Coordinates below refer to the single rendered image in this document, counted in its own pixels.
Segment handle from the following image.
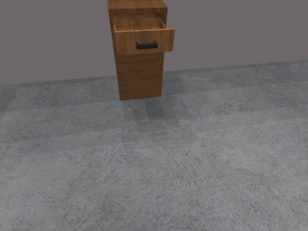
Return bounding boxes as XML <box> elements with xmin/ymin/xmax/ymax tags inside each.
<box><xmin>136</xmin><ymin>40</ymin><xmax>158</xmax><ymax>50</ymax></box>

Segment cabinet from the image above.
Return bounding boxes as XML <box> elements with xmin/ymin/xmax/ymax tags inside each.
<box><xmin>107</xmin><ymin>0</ymin><xmax>167</xmax><ymax>101</ymax></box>

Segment drawer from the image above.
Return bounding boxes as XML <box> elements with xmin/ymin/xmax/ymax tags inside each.
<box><xmin>113</xmin><ymin>17</ymin><xmax>175</xmax><ymax>55</ymax></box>

